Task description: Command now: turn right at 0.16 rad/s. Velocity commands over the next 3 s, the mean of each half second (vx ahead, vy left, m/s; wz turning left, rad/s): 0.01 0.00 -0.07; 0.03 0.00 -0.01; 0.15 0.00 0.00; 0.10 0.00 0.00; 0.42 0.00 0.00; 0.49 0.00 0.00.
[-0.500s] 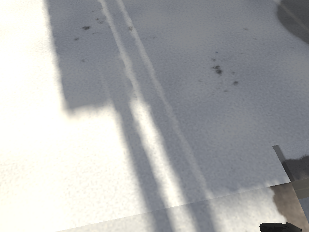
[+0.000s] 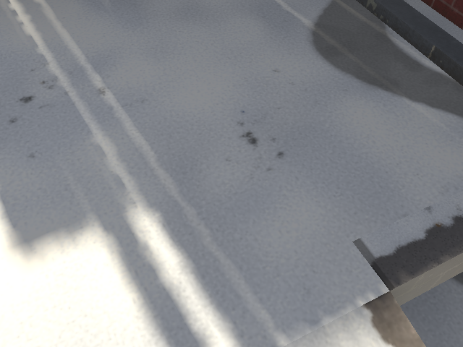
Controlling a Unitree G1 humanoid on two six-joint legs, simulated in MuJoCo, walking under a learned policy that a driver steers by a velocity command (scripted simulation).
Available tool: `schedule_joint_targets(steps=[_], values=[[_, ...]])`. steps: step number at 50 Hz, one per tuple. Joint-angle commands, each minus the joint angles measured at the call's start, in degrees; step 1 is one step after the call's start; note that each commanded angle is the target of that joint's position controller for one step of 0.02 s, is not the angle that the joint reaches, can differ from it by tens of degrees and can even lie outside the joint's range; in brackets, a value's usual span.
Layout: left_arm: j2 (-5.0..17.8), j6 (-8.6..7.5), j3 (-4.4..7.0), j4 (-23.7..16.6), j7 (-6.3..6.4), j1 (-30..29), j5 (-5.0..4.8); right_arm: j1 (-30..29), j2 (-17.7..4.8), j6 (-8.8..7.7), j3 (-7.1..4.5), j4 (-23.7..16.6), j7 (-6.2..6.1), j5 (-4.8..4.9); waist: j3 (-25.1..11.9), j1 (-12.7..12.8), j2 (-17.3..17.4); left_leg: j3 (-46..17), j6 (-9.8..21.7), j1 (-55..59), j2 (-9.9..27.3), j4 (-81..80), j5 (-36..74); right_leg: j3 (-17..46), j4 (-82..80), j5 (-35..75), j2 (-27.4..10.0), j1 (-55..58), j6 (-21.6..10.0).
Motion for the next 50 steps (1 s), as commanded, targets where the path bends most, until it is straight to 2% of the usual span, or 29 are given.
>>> schedule_joint_targets(steps=[1,2,4,6,9,11,13,15,16,17,18,19,20,21,22,23,24,25,28,31,37,44,45,46,47,48,49,50], values=[[4.1,1.0,1.1,-2.9,-0.32,1.3,0.03,-3.9,-2.2,-0.94,-0.31,-4.2,-0.26,-0.85,-3.1,2.2,7.1,-24.4,4.9,8.5,15.3,-24.7,16.3,-1.5,10.1,5.3,-4.5,-8.1,3.0],[3.7,1.64,1.03,-2.0,-0.75,2.1,-0.5,-3.0,-2.9,-0.99,-0.66,-3.3,-0.28,-0.96,-3.3,1.9,8.9,-17.5,3.4,7.3,11.9,-25.2,16.0,-3.3,8.5,7.8,-4.7,-5.4,3.9],[3.1,1.86,0.76,-0.2,-1.48,3.7,-1.02,-0.2,-4.2,-1.33,-1.32,-1.6,-0.17,-1.05,-5.2,1.5,9.2,-11.5,2.9,9.0,9.6,-24.4,21.5,-5.0,6.4,10.1,-4.3,-2.6,4.4],[2.0,1.84,0.28,0.2,-1.67,2.6,-1.38,1.8,-4.5,-1.6,-1.62,-0.6,-0.06,-0.95,-6.2,1.0,8.1,-11.0,3.6,12.6,10.1,-24.7,22.3,-5.9,1.5,9.2,-5.1,-3.2,4.6],[0.7,2.07,-0.66,0.3,-1.47,-0.1,-1.08,3.7,-4.7,-1.37,-2.07,0.3,0.21,-1.13,-5.6,-0.7,9.6,-12.2,3.7,15.4,10.0,-26.1,13.5,-8.5,-10.4,8.6,-7.6,-2.9,4.5],[0.1,1.93,-1.17,0.4,-1.2,-1.3,-1.1,5.2,-5.5,-0.96,-2.67,1.0,0.42,-1.57,-5.3,-2.1,10.6,-13.0,4.2,14.9,10.3,-26.0,9.3,-10.0,-17.3,7.6,-7.9,-0.4,3.6],[0.0,1.52,-1.42,0.7,-0.84,-1.1,-1.2,6.5,-6.3,-0.42,-3.24,1.9,0.43,-1.79,-5.1,-2.7,10.1,-14.6,5.0,13.4,11.2,-25.3,5.9,-10.9,-22.5,7.9,-8.0,1.9,2.0],[-0.9,0.94,-1.71,2.1,-0.52,1.8,-1.16,5.5,-6.2,0.17,-3.41,2.3,0.27,-1.31,-4.9,-1.1,8.1,-15.0,4.2,9.1,10.8,-23.7,1.2,-12.3,-31.0,14.2,-8.1,7.9,-0.1],[-1.1,0.58,-1.84,3.1,-0.41,3.8,-0.89,5.6,-5.9,0.32,-3.3,2.7,0.13,-1.05,-4.3,-0.1,6.6,-14.5,2.6,5.4,10.1,-22.8,-2.3,-13.1,-37.2,18.5,-7.9,12.6,-1.3],[-0.4,0.01,-1.87,3.5,-0.34,4.3,-0.42,6.2,-4.8,0.24,-3.06,3.2,0.12,-1.2,-3.6,0.0,4.7,-14.0,0.2,1.0,9.0,-20.9,-4.9,-10.1,-39.6,19.8,-10.1,16.3,-2.3],[1.4,-0.81,-1.86,3.4,-0.22,5.5,0.55,6.8,-2.6,0.03,-2.58,3.0,0.43,-1.25,-3.8,-0.6,-1.5,-11.3,-2.0,-4.4,6.3,-13.5,-5.1,-0.9,-41.3,15.6,-17.6,19.1,-3.6],[2.4,-1.29,-2.07,2.7,-0.16,6.0,0.47,9.3,-0.1,-0.24,-2.17,3.2,0.88,-1.31,-5.1,-2.0,-8.3,-4.5,-3.7,-7.3,1.1,-2.0,-7.6,7.8,-43.5,17.0,-26.6,19.7,-5.1],[2.3,-1.18,-2.13,2.3,0.33,1.4,0.33,8.6,-1.3,-0.55,-2.39,4.3,1.21,-0.01,-0.2,-1.4,-8.4,-2.2,-5.1,0.7,0.5,-5.8,-1.2,10.5,-47.3,3.6,-29.8,3.8,-10.4],[0.7,-1.59,-2.52,2.1,0.64,-3.8,0.15,5.8,-2.6,-0.69,-2.7,4.3,1.68,-0.59,2.7,-3.2,-8.2,-3.9,-5.3,7.6,2.1,-6.0,6.1,8.2,-48.9,-4.9,-25.0,-3.7,-8.5],[0.0,-2.05,-2.92,2.1,0.78,-5.5,0.07,4.5,-3.4,-0.92,-3.06,4.4,2.04,-0.99,2.9,-3.6,-8.0,-4.2,-5.1,10.8,1.4,-8.9,10.1,4.5,-48.7,-2.0,-21.5,-5.1,-6.1],[0.4,-2.37,-2.87,2.6,0.72,-4.1,0.03,4.6,-4.1,-1.0,-3.21,4.9,2.27,-1.13,1.6,-3.6,-6.0,-5.6,-4.8,14.2,2.1,-12.5,12.6,1.3,-47.4,2.2,-18.8,-4.2,-4.5],[0.6,-2.84,-2.77,3.5,0.85,-1.4,-1.07,5.2,-5.3,-1.03,-3.73,5.4,2.36,-1.18,-0.5,-3.0,-3.1,-7.3,-3.7,17.1,2.8,-14.0,13.4,-1.1,-46.0,5.6,-16.5,-2.8,-3.0],[1.1,-2.88,-2.53,4.6,0.83,0.5,-1.69,6.2,-5.2,-1.1,-3.89,6.3,2.23,-0.9,-1.6,-3.1,-1.4,-8.5,-2.4,16.4,3.3,-15.4,12.3,-3.3,-44.2,8.6,-14.9,0.0,-2.2],[-0.1,-2.37,-2.42,6.3,0.65,3.7,-1.43,6.2,-3.4,-1.2,-3.3,7.9,1.37,-0.93,-2.2,-1.6,1.8,-10.7,-1.3,12.4,4.6,-18.7,9.3,-5.4,-41.0,13.7,-14.0,6.0,-2.1],[-0.3,-2.13,-2.45,7.6,0.54,4.9,-1.05,5.5,-3.0,-0.92,-3.26,9.0,0.84,-0.83,-1.6,-1.2,2.3,-9.6,-2.1,10.9,3.7,-18.8,7.1,-4.5,-42.2,11.8,-14.9,6.2,-2.4],[-0.4,-2.66,-2.8,9.4,0.8,3.6,-1.03,5.9,-2.7,-0.86,-3.47,12.1,0.97,-0.65,-1.6,-2.3,0.6,-8.5,-2.5,15.0,3.2,-17.5,10.8,-3.0,-45.2,10.0,-15.9,3.0,-2.4],[-1.2,-2.66,-3.21,12.6,0.85,5.0,-0.93,5.6,-2.5,-0.9,-3.34,16.0,0.87,-0.49,-1.0,-2.3,0.1,-8.4,-2.4,15.0,3.4,-17.6,11.8,-3.2,-46.0,10.8,-16.0,4.0,-2.2],[-0.5,-2.5,-2.99,13.3,0.78,6.5,-0.93,6.3,-2.8,-0.83,-3.5,16.7,0.92,-0.57,-2.1,-1.8,-0.7,-7.4,-2.3,14.2,2.3,-16.2,6.8,-2.3,-46.8,5.0,-16.1,5.1,-2.8],[1.6,-2.1,-2.29,13.7,0.68,7.9,-1.05,6.5,-3.8,-0.68,-4.01,16.9,1.08,-0.78,-1.3,-1.1,-3.0,-5.0,-2.2,10.5,0.2,-12.4,-0.5,0.7,-47.9,-3.9,-17.4,6.2,-4.4],[3.7,-1.59,-1.49,14.2,0.59,9.4,-0.81,5.3,-4.2,-0.56,-4.27,16.6,1.45,-1.09,1.1,-0.1,-5.8,-2.3,-2.5,4.0,-1.6,-7.9,-4.6,5.8,-50.5,-13.8,-20.6,7.6,-6.9],[4.9,-1.26,-0.88,14.8,0.51,10.2,-0.55,3.8,-3.6,-0.66,-4.12,15.8,1.95,-1.36,4.3,0.4,-8.0,0.9,-3.0,-0.9,-2.0,-3.4,-4.1,10.3,-53.7,-20.5,-24.8,8.1,-9.3],[4.5,-1.25,-0.65,15.1,0.43,9.7,-0.57,2.7,-3.2,-0.97,-3.97,15.1,2.41,-1.61,6.6,0.3,-8.7,1.7,-3.3,-3.1,0.0,0.7,-1.4,12.8,-55.9,-20.8,-27.9,7.8,-10.9],[3.6,-1.48,-0.65,15.5,0.28,9.3,-0.46,2.5,-3.6,-1.26,-4.17,14.9,2.71,-1.49,7.1,0.1,-7.5,1.7,-3.5,-5.0,0.9,4.4,-1.0,12.9,-57.0,-16.9,-28.6,9.2,-11.5]])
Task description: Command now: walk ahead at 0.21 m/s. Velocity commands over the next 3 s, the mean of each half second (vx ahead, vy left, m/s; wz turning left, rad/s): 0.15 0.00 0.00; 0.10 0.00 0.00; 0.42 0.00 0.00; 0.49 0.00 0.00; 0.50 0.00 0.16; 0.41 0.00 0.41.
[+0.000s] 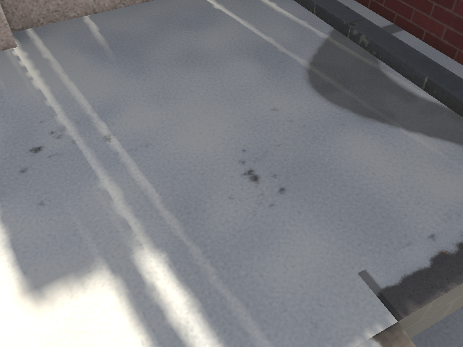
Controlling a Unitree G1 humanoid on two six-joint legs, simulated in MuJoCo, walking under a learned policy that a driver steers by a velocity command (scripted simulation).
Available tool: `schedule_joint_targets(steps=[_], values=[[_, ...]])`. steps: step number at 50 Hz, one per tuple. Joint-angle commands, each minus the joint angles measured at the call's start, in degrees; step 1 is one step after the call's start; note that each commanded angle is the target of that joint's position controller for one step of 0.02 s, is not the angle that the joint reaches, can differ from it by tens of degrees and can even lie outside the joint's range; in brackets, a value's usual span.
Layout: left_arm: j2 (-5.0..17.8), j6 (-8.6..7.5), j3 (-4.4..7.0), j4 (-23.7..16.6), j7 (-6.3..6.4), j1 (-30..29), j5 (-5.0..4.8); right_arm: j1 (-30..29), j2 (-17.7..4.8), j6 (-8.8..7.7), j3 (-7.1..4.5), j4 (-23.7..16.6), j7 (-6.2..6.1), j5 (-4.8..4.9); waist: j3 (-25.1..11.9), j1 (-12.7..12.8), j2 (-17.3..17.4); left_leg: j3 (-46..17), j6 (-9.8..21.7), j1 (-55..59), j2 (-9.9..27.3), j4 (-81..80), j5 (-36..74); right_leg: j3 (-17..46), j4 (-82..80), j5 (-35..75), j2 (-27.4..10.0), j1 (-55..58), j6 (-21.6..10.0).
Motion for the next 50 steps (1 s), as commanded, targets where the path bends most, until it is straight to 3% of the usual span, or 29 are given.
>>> schedule_joint_targets(steps=[1,3,7,9,10,11,12,13,14,15,17,19,22,25,27,28,29,30,31,32,33,35,37,39,41,43,44,46,50], values=[[8.9,-0.44,2.67,0.2,-0.16,3.8,0.43,-3.9,-5.7,-1.33,-1.49,-4.4,0.91,-0.39,10.1,0.5,-7.3,0.9,-1.1,-13.8,2.8,12.9,-2.5,21.2,-17.3,-20.6,-19.7,-0.3,-10.6],[8.9,-1.1,3.07,1.0,-0.38,3.8,0.34,-3.3,-5.8,-1.48,-1.81,-4.3,1.42,-0.47,8.1,-0.1,-4.8,1.3,-1.2,-15.8,3.6,17.4,-3.1,16.2,-15.6,-13.3,-17.3,4.0,-10.3],[7.9,-1.67,2.92,3.1,-0.05,4.6,0.84,-5.2,-2.2,-1.86,-0.62,-6.1,0.99,0.03,9.4,0.0,-6.7,2.0,-0.5,-8.7,4.0,8.3,-5.4,9.6,-11.3,-4.8,-15.2,0.1,-10.5],[7.1,-1.16,2.66,3.5,-0.09,2.5,-0.01,3.9,-1.4,-2.02,-0.53,-3.3,-0.23,0.28,8.6,-4.6,-4.8,5.4,0.1,9.6,0.5,-4.3,0.8,5.9,-3.9,2.8,-13.5,-9.3,-9.1],[5.7,-1.31,2.16,3.3,-0.01,2.5,0.09,9.8,-4.0,-2.45,-1.38,-1.0,-1.03,0.35,6.3,-6.3,-0.4,0.9,0.0,20.5,0.8,-10.4,2.4,2.3,4.6,9.8,-10.5,-14.2,-6.9],[2.7,-1.67,0.99,0.8,-0.32,1.6,0.67,16.5,-10.1,-3.06,-2.4,-0.7,-1.75,0.38,1.3,-7.9,14.0,-20.8,1.5,29.0,17.0,-19.9,-0.6,-3.5,20.3,1.6,-5.3,-19.8,-3.0],[2.9,-1.92,1.55,-0.1,-0.96,2.8,0.63,19.4,-16.1,-2.35,-3.18,0.1,-2.07,2.02,1.4,-7.2,20.9,-38.2,8.1,31.0,26.4,-26.7,15.9,-4.5,27.8,-12.8,2.3,-29.5,0.0],[5.5,-1.46,2.22,-0.9,-1.39,-0.2,0.7,16.2,-12.8,-1.97,-2.29,0.4,-2.25,1.53,5.8,-5.4,13.7,-40.3,11.7,23.3,26.9,-27.6,15.2,-0.8,36.0,-14.5,0.1,-30.3,-0.1],[5.4,-1.07,2.39,-1.2,-1.83,-3.3,0.45,10.2,-9.4,-2.23,-1.24,-1.3,-2.23,1.03,8.9,-3.2,5.0,-33.0,11.5,19.9,24.4,-25.7,16.7,0.0,41.2,-10.7,-2.0,-30.5,0.0],[4.2,-0.99,2.22,-0.6,-1.96,-3.6,-0.08,6.1,-8.5,-2.66,-0.62,-2.3,-2.12,0.9,8.1,-1.2,1.5,-25.4,9.3,17.4,21.2,-25.2,21.1,-0.2,41.1,-6.8,-2.9,-28.1,-0.2],[2.1,-0.41,1.74,1.0,-1.89,-0.8,0.23,3.9,-4.9,-4.03,0.99,-1.9,-2.38,0.78,6.2,1.5,2.4,-13.0,6.4,14.2,15.9,-24.8,38.3,-2.1,39.3,1.4,-3.3,-20.4,0.6],[1.5,0.24,1.68,2.1,-1.8,1.2,0.09,5.0,-3.0,-4.86,2.23,-0.5,-2.55,0.4,3.4,3.1,3.9,-6.5,5.7,15.1,13.2,-21.9,50.9,-3.3,37.3,5.1,-2.2,-17.0,1.2],[0.7,0.7,1.0,0.9,-1.16,-3.5,-0.33,7.2,-3.2,-4.25,3.13,1.6,-3.01,0.27,3.3,1.9,7.4,-2.7,4.2,16.6,11.5,-18.3,55.9,-5.3,26.1,6.3,-1.0,-15.7,1.3],[0.7,1.07,0.41,0.2,-0.31,-6.9,-0.86,10.6,-3.8,-3.09,3.4,3.6,-3.33,0.4,2.8,-0.5,10.0,-5.1,4.3,16.8,13.6,-15.5,54.1,-6.5,18.4,6.4,-0.4,-12.7,0.3],[0.4,0.74,0.05,1.0,-0.03,-5.0,-0.72,9.3,-4.0,-2.91,3.52,4.2,-3.07,1.02,3.2,1.6,7.2,-6.5,2.8,12.4,14.1,-14.6,45.5,-5.8,9.2,16.0,-1.2,-5.0,-1.0],[2.3,0.35,0.42,2.1,0.24,-2.8,-0.3,9.1,-3.8,-3.23,3.57,4.2,-2.71,0.86,2.7,2.3,3.1,-6.0,1.0,8.9,12.3,-13.5,39.9,-2.0,7.2,24.2,-3.7,1.6,-1.6],[4.8,0.09,1.12,3.2,0.65,-0.5,-0.36,11.6,-3.7,-3.48,3.32,4.6,-2.4,1.0,0.9,1.0,-2.0,-5.6,-0.5,4.6,10.2,-11.6,33.5,2.3,9.1,34.6,-7.8,9.6,-3.0],[3.6,0.2,0.75,4.0,0.94,2.0,-0.53,12.3,-3.0,-3.22,3.42,5.2,-2.35,1.27,-1.7,1.3,-3.1,-5.6,-1.1,1.6,8.5,-11.0,20.6,6.6,8.9,37.5,-11.5,15.2,-5.2],[2.3,0.61,0.39,4.4,1.0,0.1,-0.87,13.0,-1.5,-2.25,3.59,6.0,-2.45,1.51,-0.4,0.6,-4.7,-5.3,-1.7,1.6,6.3,-13.9,8.1,10.1,7.3,30.2,-13.4,11.7,-7.6],[2.0,0.85,0.42,4.0,0.85,-2.6,-0.45,10.9,-2.9,-1.71,3.18,6.0,-2.61,0.84,3.2,0.3,-4.0,-5.5,-1.6,4.1,5.5,-16.2,5.3,10.7,4.8,24.9,-12.8,5.6,-7.1],[1.7,0.72,0.42,3.7,0.66,-4.8,-0.16,10.3,-3.2,-1.5,2.91,6.3,-2.58,0.45,5.3,-0.4,-1.9,-6.1,-1.2,7.9,6.0,-18.5,8.5,8.4,4.7,24.8,-11.1,1.1,-5.9],[0.9,0.27,0.44,4.1,0.59,-5.6,-0.79,10.7,-2.6,-1.31,2.94,7.5,-2.62,1.08,5.4,-0.6,2.6,-7.1,-0.4,14.7,7.5,-20.1,16.2,2.5,5.6,23.0,-6.7,-3.2,-3.1],[0.9,0.09,0.53,5.0,0.69,-5.4,-1.19,10.1,-1.5,-1.62,3.3,7.9,-2.72,1.14,4.5,-0.5,3.0,-7.8,-0.2,16.7,9.1,-20.0,23.2,1.1,5.4,22.2,-5.4,-2.8,-2.0],[0.5,-0.02,0.48,5.8,0.66,-4.7,-1.25,9.7,-2.2,-1.8,3.22,8.1,-2.96,1.16,3.2,-0.4,3.6,-7.3,-0.5,17.6,9.4,-19.5,26.1,0.8,5.2,23.2,-5.3,-1.2,-2.2],[1.3,0.54,1.08,6.3,0.46,-4.0,-0.6,11.0,-3.2,-1.63,2.8,8.7,-3.0,1.12,3.2,-0.9,4.8,-7.9,1.5,17.7,8.5,-20.6,9.3,-0.9,7.7,8.2,-3.1,-2.4,-3.2],[2.0,1.14,1.68,4.5,-0.52,-8.6,0.26,13.3,-6.0,-1.08,1.74,9.0,-2.96,1.09,10.6,-3.6,9.9,-16.9,6.2,16.0,13.2,-28.0,-19.6,-5.4,14.9,-3.3,0.3,-14.7,-2.7],[1.5,0.92,1.48,2.3,-1.11,-12.4,0.57,14.3,-7.3,-1.06,1.29,9.0,-2.98,1.31,15.6,-4.7,11.9,-21.9,8.4,16.8,17.5,-32.5,-26.6,-8.0,18.1,-3.5,0.5,-22.9,-2.3],[2.6,0.07,1.82,-0.3,-1.9,-16.6,0.65,16.3,-6.7,-1.69,1.16,9.2,-2.88,0.54,19.6,-6.0,10.4,-26.1,10.9,22.1,21.9,-35.4,-22.6,-7.9,26.2,-5.3,-1.9,-34.6,-2.3],[3.5,-1.29,2.81,-3.2,-3.18,-17.7,0.14,19.5,-7.6,-3.67,0.52,10.3,-2.55,-0.26,16.5,-4.2,5.8,-20.0,10.8,33.5,20.7,-32.0,-2.5,-7.2,35.6,-7.3,-3.6,-43.8,-2.7]])
Over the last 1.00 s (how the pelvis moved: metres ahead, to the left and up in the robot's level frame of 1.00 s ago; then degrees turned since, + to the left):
0.01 0.00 0.02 0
